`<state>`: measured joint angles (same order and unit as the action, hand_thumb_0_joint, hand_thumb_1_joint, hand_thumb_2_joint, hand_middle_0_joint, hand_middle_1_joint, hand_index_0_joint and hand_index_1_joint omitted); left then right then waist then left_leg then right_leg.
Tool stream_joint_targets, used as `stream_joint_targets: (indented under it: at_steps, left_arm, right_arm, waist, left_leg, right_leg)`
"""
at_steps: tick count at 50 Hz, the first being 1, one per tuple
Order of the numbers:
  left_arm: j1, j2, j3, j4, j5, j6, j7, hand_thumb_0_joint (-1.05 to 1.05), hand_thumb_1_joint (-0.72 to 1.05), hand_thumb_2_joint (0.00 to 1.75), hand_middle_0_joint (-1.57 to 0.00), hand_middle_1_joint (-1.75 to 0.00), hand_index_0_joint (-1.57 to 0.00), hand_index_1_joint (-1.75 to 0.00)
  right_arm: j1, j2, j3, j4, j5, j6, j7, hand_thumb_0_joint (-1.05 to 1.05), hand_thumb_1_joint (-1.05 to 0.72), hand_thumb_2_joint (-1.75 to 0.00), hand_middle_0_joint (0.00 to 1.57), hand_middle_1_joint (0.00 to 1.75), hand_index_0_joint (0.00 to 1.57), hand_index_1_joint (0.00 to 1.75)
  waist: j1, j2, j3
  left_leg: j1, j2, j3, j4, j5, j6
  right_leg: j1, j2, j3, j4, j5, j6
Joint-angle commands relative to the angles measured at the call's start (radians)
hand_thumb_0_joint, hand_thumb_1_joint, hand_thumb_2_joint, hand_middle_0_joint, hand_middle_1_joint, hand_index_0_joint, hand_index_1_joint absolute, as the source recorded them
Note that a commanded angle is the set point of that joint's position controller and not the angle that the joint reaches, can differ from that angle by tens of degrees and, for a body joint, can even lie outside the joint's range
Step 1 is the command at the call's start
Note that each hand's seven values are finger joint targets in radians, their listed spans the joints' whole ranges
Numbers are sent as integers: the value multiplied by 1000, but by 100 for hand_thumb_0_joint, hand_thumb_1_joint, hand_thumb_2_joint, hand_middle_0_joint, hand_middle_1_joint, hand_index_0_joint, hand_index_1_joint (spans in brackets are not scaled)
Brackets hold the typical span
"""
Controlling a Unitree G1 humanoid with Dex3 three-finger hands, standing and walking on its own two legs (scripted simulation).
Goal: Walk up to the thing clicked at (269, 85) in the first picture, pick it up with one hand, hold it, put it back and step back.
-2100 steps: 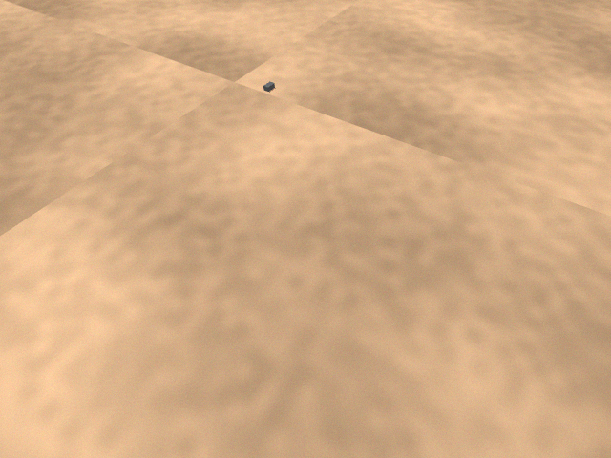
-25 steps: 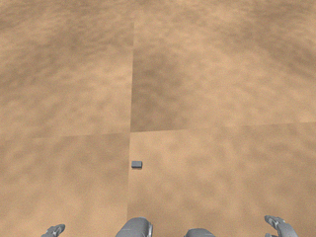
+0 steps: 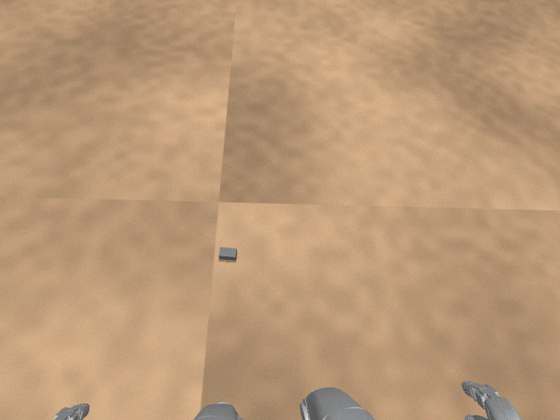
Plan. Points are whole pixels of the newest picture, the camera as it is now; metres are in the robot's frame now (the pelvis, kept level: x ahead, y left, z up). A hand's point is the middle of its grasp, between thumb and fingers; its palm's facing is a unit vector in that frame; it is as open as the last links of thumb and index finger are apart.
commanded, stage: step back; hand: left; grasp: from above
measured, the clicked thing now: (228, 253) +0.71 +0.16 -0.76
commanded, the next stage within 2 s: none
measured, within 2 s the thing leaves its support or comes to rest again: neither
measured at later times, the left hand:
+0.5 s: hand out of the picture -0.04 +0.23 -0.14, palm faces +0.03 -0.90 -0.43, open 7.4 cm
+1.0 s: hand out of the picture -0.31 +0.17 -0.14, palm faces +0.01 -0.90 -0.44, open 7.4 cm
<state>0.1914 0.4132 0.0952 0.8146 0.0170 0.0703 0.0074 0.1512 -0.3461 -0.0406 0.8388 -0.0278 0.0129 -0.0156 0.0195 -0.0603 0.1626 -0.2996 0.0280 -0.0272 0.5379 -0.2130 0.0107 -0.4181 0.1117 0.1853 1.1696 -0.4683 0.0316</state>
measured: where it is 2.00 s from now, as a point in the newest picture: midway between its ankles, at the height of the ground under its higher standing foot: outside the picture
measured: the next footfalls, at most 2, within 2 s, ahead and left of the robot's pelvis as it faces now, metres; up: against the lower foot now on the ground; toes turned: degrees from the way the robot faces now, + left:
right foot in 0.16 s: -0.05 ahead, -0.16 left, +0.00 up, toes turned +1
left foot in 0.52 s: -0.16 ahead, +0.07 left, +0.00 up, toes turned +1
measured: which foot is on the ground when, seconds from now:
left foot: down 0.00-0.18, up 0.20-0.50, down 0.52-0.88, up 0.90-1.00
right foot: up 0.00-0.14, down 0.16-0.54, up 0.56-0.84, down 0.86-1.00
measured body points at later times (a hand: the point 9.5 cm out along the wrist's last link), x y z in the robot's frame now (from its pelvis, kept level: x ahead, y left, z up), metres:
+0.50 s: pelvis -0.17 -0.05 -0.02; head -0.10 -0.06 +0.43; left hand -0.04 +0.27 -0.11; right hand -0.09 -0.36 -0.14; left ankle -0.20 +0.07 -0.73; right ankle -0.09 -0.16 -0.74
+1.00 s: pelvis -0.35 -0.11 -0.01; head -0.31 -0.13 +0.44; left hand -0.31 +0.21 -0.11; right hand -0.21 -0.42 -0.13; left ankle -0.30 +0.06 -0.67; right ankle -0.34 -0.22 -0.74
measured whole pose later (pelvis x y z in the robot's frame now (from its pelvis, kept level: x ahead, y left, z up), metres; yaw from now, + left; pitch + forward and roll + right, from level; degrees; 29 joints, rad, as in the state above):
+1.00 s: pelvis -0.35 -0.11 -0.01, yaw -1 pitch -2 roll +2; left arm 0.25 0.35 0.05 0.91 0.04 0.02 0.01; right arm 0.12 -0.41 -0.06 0.85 -0.01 0.08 -0.01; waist 0.05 0.03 0.12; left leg -0.52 -0.08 -0.16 1.08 -0.45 0.00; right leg -0.26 0.00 0.05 0.65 -0.35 -0.02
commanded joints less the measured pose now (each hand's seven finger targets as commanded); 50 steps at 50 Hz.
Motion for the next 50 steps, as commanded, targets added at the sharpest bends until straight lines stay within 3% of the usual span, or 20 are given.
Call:
stream_joint_targets:
  at_steps: [1, 7, 8, 9, 10, 11, 14, 21, 25, 27, 28, 29, 32, 39, 42, 44, 45, 46, 49, 50]
  left_arm:
    - [19, 146, 42, -87, 3, -31, 8, 0, 90, 90, -20, -30, -20, -30]
    - [174, 143, 49, 16, 12, -43, -5, 0, 90, 90, -20, -30, -20, -30]
    - [172, 190, 63, 15, 25, -47, -6, 0, 90, 90, -20, -30, -20, -30]
    - [162, 272, 83, -10, 33, -50, -7, 0, 90, 90, -20, -30, -20, -30]
    - [47, 375, 99, -63, 36, -44, -5, 0, 90, 90, -20, -30, -20, -30]
    - [-33, 349, 92, -90, 28, -49, 2, 0, 90, 90, -20, -30, -20, -30]
    - [-155, 205, 62, -111, 26, -54, 10, 0, 90, 90, -20, -30, -20, -30]
    - [27, 178, 56, -109, 29, -42, 31, 0, 90, 90, -20, -30, -20, -30]
    - [-49, 188, 40, -136, 5, -18, 22, 0, 90, 90, -20, -30, -20, -30]
    - [-23, 127, 20, -150, -3, -14, 13, 0, 90, 90, -20, -30, -20, -30]
    - [-96, 161, 39, -157, -7, -12, 24, 0, 90, 90, -20, -30, -20, -30]
    - [-115, 187, 47, -151, 2, -11, 28, 0, 90, 90, -20, -30, -20, -30]
    - [-23, 165, 46, -86, -11, -9, 13, 0, 90, 90, -20, -30, -20, -30]
    - [10, 132, 20, -56, -3, -51, 14, 0, 90, 90, -20, -30, -20, -30]
    - [104, 134, 21, 23, 8, -77, 20, 0, 90, 90, -20, -30, -20, -30]
    - [105, 279, 63, 28, 33, -82, 21, 0, 90, 90, -20, -30, -20, -30]
    - [37, 383, 85, -13, 40, -78, 23, 0, 90, 90, -20, -30, -20, -30]
    - [-31, 375, 82, -37, 27, -81, 30, 0, 90, 90, -20, -30, -20, -30]
    - [-126, 215, 41, -27, 22, -91, 34, 0, 90, 90, -20, -30, -20, -30]
    - [-81, 205, 43, -8, 21, -94, 33, 0, 90, 90, -20, -30, -20, -30]
  right_arm:
    - [17, -287, -85, -91, 3, -18, -20, 0, -90, -90, 20, 30, 20, 30]
    - [-57, -314, -88, -116, 10, 19, -10, 0, -90, -90, 20, 30, 20, 30]
    - [-59, -278, -78, -122, 21, 23, -8, 0, -90, -90, 20, 30, 20, 30]
    - [-67, -218, -60, -145, 27, 22, -10, 0, -90, -90, 20, 30, 20, 30]
    - [-95, -237, -77, -144, 24, 22, -30, 0, -90, -90, 20, 30, 20, 30]
    - [-72, -280, -93, -121, 25, 21, -30, 0, -90, -90, 20, 30, 20, 30]
    - [52, -234, -66, -54, 37, 16, -19, 0, -90, -90, 20, 30, 20, 30]
    - [26, -196, -44, -78, 13, -11, -27, 0, -90, -90, 20, 30, 20, 30]
    - [159, -208, -64, -23, 3, -16, -21, 0, -90, -90, 20, 30, 20, 30]
    - [116, -339, -98, -40, -18, -11, -19, 0, -90, -90, 20, 30, 20, 30]
    - [69, -417, -103, -62, -9, -6, -9, 0, -90, -90, 20, 30, 20, 30]
    - [5, -423, -109, -75, -13, -16, -18, 0, -90, -90, 20, 30, 20, 30]
    - [-72, -282, -65, -90, -21, -14, -22, 0, -90, -90, 20, 30, 20, 30]
    - [3, -268, -68, -82, -8, 18, -8, 0, -90, -90, 20, 30, 20, 30]
    - [-41, -289, -68, -79, 9, 45, 1, 0, -90, -90, 20, 30, 20, 30]
    - [-31, -190, -37, -108, 18, 42, 1, 0, -90, -90, 20, 30, 20, 30]
    - [-84, -214, -55, -124, 13, 47, -13, 0, -90, -90, 20, 30, 20, 30]
    - [-90, -271, -86, -110, 15, 51, -16, 0, -90, -90, 20, 30, 20, 30]
    - [13, -241, -63, -27, 24, 44, -1, 0, -90, -90, 20, 30, 20, 30]
    - [22, -211, -52, -21, 20, 37, -3, 0, -90, -90, 20, 30, 20, 30]
  waist:
    - [-45, 248, -213]
    - [14, 254, -264]
    - [16, 153, -232]
    - [26, -104, -179]
    - [60, -252, -127]
    - [23, -218, -56]
    - [-69, -89, -90]
    - [50, -144, -221]
    - [-16, -101, -281]
    - [2, 185, -266]
    - [-45, 294, -220]
    - [-39, 304, -167]
    - [30, 178, -152]
    - [-27, 304, -219]
    - [9, 261, -301]
    - [3, -100, -238]
    - [61, -188, -193]
    - [41, -170, -98]
    - [-61, -3, -78]
    - [-41, -39, -108]
  left_leg:
    - [271, 251, -195, -68, 409, 255]
    - [35, 159, -136, 20, 153, 137]
    - [-101, 89, -133, 96, 18, 78]
    - [-289, -91, -81, 285, -251, 12]
    - [-206, -124, -88, 541, -412, -23]
    - [-132, -80, -149, 656, -385, -21]
    - [-179, -161, -139, 698, -239, -8]
    - [-206, -74, -38, 283, -328, -35]
    - [53, -61, 39, -156, 36, 2]
    - [207, 224, -365, -153, 262, 126]
    - [26, 376, -496, -203, 279, 280]
    - [-103, 437, -567, -229, 253, 334]
    - [-31, 229, -208, -130, 381, 228]
    - [244, 194, -157, -5, 420, 215]
    - [167, 129, -89, 135, 297, 138]
    - [-296, -68, -55, 310, -244, 33]
    - [-244, -96, -145, 515, -400, -11]
    - [-161, -39, -209, 649, -382, -20]
    - [-207, -134, -173, 680, -203, -15]
    - [-204, -132, -154, 642, -186, -20]
  right_leg:
    - [-44, -66, -46, -204, -58, 15]
    - [294, -84, -188, -753, 219, -54]
    - [320, -147, -53, -753, 197, -82]
    - [287, -343, 255, -836, 131, -156]
    - [0, -529, 421, -915, 132, -323]
    - [-158, -551, 440, -952, 105, -338]
    - [43, -307, 10, -775, 440, -202]
    - [439, -359, 35, -632, 737, -244]
    - [325, -318, -11, -502, 639, -171]
    - [-27, -135, -114, -310, 190, -72]
    - [-18, -49, -122, -122, -170, -45]
    - [24, -86, -14, 35, -183, -45]
    - [-14, -18, 0, 132, -54, -53]
    - [16, -102, -135, -443, -54, -8]
    - [242, -84, -212, -857, 257, -31]
    - [385, -301, 193, -805, 267, -112]
    - [109, -546, 409, -869, 211, -310]
    - [-114, -590, 469, -927, 126, -347]
    - [62, -322, 12, -745, 404, -193]
    - [106, -283, -21, -736, 384, -169]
